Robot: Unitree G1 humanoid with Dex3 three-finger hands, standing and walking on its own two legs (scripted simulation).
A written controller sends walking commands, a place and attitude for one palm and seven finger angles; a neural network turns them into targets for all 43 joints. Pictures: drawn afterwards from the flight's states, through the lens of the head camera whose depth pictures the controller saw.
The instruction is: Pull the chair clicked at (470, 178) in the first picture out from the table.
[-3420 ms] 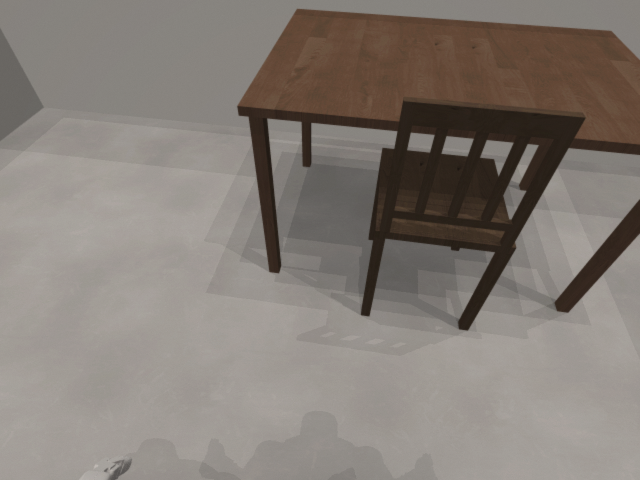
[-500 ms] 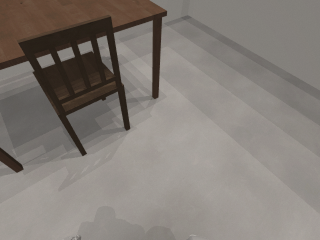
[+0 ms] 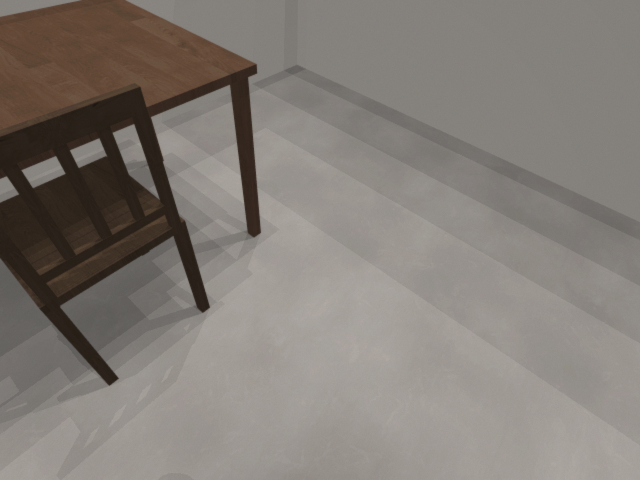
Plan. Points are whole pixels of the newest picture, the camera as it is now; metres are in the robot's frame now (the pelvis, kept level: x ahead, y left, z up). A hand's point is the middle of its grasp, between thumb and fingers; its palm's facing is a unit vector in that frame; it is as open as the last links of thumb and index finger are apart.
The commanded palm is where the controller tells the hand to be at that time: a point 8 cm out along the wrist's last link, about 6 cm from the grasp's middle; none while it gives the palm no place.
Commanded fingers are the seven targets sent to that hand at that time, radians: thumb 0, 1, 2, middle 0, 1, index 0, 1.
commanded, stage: walk to a spot facing it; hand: left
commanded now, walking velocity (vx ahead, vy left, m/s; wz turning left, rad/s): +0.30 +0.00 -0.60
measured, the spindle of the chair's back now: (84, 194) +0.62 +0.57 -0.10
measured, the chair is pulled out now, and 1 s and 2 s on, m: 0.00 0.00 0.00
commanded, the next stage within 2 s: none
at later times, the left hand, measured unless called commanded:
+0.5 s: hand (258, 361) +0.34 +0.14 -0.18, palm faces -0.35 -0.93 -0.12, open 7.4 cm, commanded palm none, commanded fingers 0.00 0.90 0.90 -0.20 -0.30 -0.20 -0.30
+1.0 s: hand (290, 281) +0.50 +0.11 -0.16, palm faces -0.46 -0.85 -0.25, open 7.4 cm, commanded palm none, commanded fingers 0.00 0.90 0.90 -0.20 -0.30 -0.20 -0.30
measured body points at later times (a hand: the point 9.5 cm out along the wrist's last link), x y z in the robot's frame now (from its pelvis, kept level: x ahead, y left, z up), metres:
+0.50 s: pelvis +0.18 +0.01 -0.01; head +0.23 +0.01 +0.44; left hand +0.36 +0.19 -0.17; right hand +0.00 -0.15 -0.14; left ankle +0.03 +0.11 -0.73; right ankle +0.27 -0.12 -0.70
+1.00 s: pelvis +0.37 -0.05 +0.00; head +0.40 -0.07 +0.45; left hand +0.52 +0.15 -0.14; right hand +0.38 -0.32 -0.13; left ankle +0.53 +0.05 -0.69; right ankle +0.29 -0.09 -0.74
